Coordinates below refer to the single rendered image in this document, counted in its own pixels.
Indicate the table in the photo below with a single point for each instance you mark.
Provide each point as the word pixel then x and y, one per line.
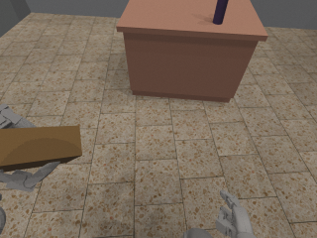
pixel 174 50

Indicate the left robot hand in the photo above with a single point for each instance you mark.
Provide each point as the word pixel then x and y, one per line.
pixel 21 180

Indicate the sponge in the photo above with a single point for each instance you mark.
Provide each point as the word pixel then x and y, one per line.
pixel 34 147

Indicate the right robot hand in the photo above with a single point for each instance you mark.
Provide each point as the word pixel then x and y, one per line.
pixel 233 223

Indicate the robot right thigh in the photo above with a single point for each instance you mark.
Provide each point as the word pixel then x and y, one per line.
pixel 196 233

